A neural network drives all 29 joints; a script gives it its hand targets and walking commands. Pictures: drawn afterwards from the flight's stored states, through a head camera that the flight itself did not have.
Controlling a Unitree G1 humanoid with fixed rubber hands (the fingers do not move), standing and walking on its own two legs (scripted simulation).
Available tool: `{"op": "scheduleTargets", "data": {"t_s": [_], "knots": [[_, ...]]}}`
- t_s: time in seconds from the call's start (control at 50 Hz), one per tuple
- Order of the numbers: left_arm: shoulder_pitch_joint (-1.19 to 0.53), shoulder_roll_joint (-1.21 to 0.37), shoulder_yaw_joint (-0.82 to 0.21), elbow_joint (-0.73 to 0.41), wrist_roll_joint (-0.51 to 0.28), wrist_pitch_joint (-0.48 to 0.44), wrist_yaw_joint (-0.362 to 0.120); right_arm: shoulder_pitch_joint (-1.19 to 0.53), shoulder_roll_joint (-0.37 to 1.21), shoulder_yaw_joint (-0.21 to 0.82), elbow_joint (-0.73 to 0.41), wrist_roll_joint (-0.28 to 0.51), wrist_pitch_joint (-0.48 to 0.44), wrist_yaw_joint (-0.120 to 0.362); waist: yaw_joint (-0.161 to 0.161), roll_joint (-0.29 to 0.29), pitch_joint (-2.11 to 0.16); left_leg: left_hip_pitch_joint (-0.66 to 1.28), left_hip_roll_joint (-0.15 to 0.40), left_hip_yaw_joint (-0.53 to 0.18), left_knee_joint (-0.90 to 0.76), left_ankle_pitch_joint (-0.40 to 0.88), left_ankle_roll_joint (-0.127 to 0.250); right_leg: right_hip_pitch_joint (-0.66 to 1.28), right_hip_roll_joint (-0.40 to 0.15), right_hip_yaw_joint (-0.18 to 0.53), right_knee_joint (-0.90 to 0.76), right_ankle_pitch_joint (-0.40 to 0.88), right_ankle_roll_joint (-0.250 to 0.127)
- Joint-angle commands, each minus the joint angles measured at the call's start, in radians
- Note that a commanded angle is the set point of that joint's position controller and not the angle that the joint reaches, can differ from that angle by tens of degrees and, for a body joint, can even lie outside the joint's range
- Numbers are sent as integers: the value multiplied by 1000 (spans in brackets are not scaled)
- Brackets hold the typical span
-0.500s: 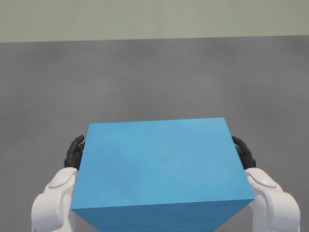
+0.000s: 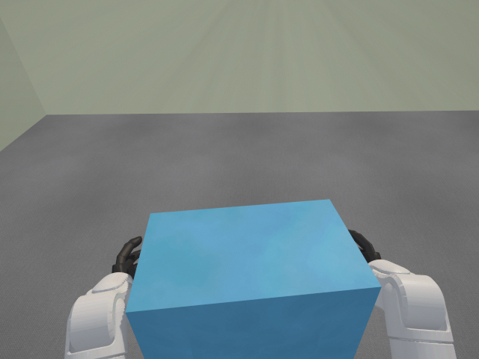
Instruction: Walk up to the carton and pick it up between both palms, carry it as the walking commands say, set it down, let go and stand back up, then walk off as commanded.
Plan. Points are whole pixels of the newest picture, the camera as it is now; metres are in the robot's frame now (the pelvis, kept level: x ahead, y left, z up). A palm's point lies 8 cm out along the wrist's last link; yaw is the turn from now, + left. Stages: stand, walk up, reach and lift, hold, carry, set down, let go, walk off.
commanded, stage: carry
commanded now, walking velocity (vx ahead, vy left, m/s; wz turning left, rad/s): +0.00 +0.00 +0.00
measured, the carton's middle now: (248, 308) +0.23 +0.00 +0.02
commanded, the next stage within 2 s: none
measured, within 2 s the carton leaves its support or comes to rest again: neither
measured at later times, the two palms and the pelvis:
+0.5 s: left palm out of the picture +0.13 +0.18 +0.09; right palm out of the picture +0.11 -0.20 +0.08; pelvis -0.11 +0.00 +0.00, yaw +1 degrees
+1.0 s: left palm out of the picture +0.03 +0.15 +0.08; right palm out of the picture +0.02 -0.23 +0.08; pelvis -0.21 -0.05 +0.01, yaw +2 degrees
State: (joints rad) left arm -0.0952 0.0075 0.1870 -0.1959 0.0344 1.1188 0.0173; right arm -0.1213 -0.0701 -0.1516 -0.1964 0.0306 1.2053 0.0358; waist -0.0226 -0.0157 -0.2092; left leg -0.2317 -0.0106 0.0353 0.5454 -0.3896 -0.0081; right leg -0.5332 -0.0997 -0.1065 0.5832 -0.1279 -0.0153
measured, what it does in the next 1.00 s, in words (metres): walks backwards: right foot, then left foot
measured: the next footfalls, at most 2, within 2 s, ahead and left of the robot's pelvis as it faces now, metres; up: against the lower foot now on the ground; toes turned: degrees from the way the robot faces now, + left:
right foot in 0.22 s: +0.02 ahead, -0.11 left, +0.00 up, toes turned -2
left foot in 0.86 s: -0.23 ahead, +0.02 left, +0.00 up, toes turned -4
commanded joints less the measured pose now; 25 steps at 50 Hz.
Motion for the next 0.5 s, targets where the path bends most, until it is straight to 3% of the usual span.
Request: {"op": "scheduleTargets", "data": {"t_s": [0.0, 0.02, 0.04, 0.06, 0.08, 0.1, 0.12, 0.14, 0.18, 0.2, 0.22, 0.24, 0.26, 0.28, 0.32, 0.36, 0.38, 0.4, 0.42, 0.44, 0.46, 0.48], "knots": [[-680, -889, -785, -338, -403, 13, -241, -577, 960, 681, -309, 301, -97, 156, 17, 200, -69, -55, 332, -250, -241, 278, 124, 6, -3, 86, 206, -165, 43], [-722, -929, -807, -350, -423, 7, -247, -620, 982, 682, -355, 299, -109, 150, 17, 166, -60, -123, 260, -211, -235, 281, 110, 81, -5, 80, 212, -96, 28], [-678, -939, -820, -343, -436, 1, -254, -628, 975, 684, -391, 305, -116, 139, 19, 192, -90, -65, 214, -196, -204, 401, 92, 57, 24, 77, 212, -112, 24], [-696, -952, -837, -361, -452, -11, -258, -650, 964, 694, -441, 309, -127, 132, 18, 194, -116, -23, 223, -199, -201, 466, 84, 34, 38, 80, 241, -136, 30], [-673, -954, -831, -342, -449, -1, -255, -621, 946, 691, -434, 297, -120, 123, 24, 257, -109, -13, 228, -154, -180, 486, 116, 39, 34, 84, 230, -149, 27], [-544, -928, -813, -288, -420, 1, -256, -596, 911, 693, -456, 286, -121, 120, 26, 164, -157, 2, 227, -155, -158, 418, 143, 79, 42, 68, 171, -152, 23], [-545, -939, -811, -286, -428, -2, -260, -570, 904, 698, -446, 268, -117, 112, 34, 172, -162, 35, 214, -151, -119, 461, 148, 98, 46, 76, 49, -128, 17], [-454, -920, -797, -244, -413, 0, -262, -517, 872, 704, -437, 257, -117, 110, 43, 151, -183, 11, 174, -106, -79, 450, 115, 186, 37, 86, -64, -16, 5], [-391, -875, -776, -212, -394, -1, -262, -374, 858, 706, -367, 222, -110, 109, 25, 48, -259, 26, 115, -100, -31, 464, 71, 328, -18, 153, -70, 306, -1], [-387, -849, -776, -211, -374, -3, -258, -353, 849, 704, -332, 214, -110, 113, 20, 56, -264, 8, 114, -108, -28, 503, 54, 361, -39, 154, -27, 386, -3], [-356, -843, -763, -165, -367, 6, -266, -316, 847, 693, -297, 195, -101, 112, 20, -9, -271, -29, 118, -135, -27, 547, 42, 414, -51, 144, 3, 411, -2], [-368, -810, -761, -186, -350, -7, -264, -352, 845, 707, -306, 203, -101, 116, 18, -52, -255, -9, 122, -137, -67, 571, 31, 371, -47, 134, 23, 338, -4], [-382, -833, -762, -182, -344, -4, -261, -400, 859, 717, -318, 215, -93, 121, 21, -81, -230, 33, 121, -119, -73, 498, 41, 304, -32, 139, -8, 246, 0], [-347, -836, -750, -158, -322, 0, -257, -388, 871, 727, -299, 224, -84, 130, 25, -68, -174, 18, 134, -138, -103, 417, 48, 244, -11, 130, -30, 119, 5], [-355, -833, -716, -133, -306, 6, -257, -463, 861, 740, -299, 237, -80, 141, 27, -32, -75, -110, 116, -150, -153, 74, 52, 212, -15, 142, -99, -91, -6], [-375, -831, -710, -121, -297, 10, -257, -518, 849, 758, -326, 250, -81, 146, 30, -17, 13, -198, 105, -150, -174, -35, 48, 186, -15, 148, -121, -225, -6], [-444, -843, -707, -135, -297, 8, -253, -595, 864, 767, -357, 259, -80, 148, 29, -9, 52, -259, 100, -166, -207, -83, 52, 197, 10, 123, -90, -244, -6], [-436, -829, -708, -133, -302, 18, -255, -566, 862, 754, -323, 258, -72, 149, 31, 2, 53, -293, 102, -173, -214, -159, 53, 195, 21, 122, -84, -288, -11], [-434, -817, -694, -125, -291, 14, -250, -586, 861, 755, -314, 266, -70, 153, 35, -1, 83, -304, 86, -133, -185, -209, 42, 146, 15, 132, -100, -371, -13], [-482, -826, -717, -166, -303, 17, -248, -582, 867, 740, -307, 267, -72, 156, 32, 63, 88, -322, 86, -141, -205, -262, 39, 131, 21, 141, -108, -415, -13], [-455, -810, -707, -162, -292, 14, -246, -608, 861, 749, -318, 281, -76, 159, 36, 80, 77, -370, 99, -155, -219, -330, 39, 151, 23, 135, -72, -439, -17], [-477, -818, -726, -184, -296, 14, -239, -602, 864, 736, -314, 283, -76, 160, 38, 146, 66, -380, 91, -140, -215, -316, 34, 160, 39, 122, -24, -391, -17]]}}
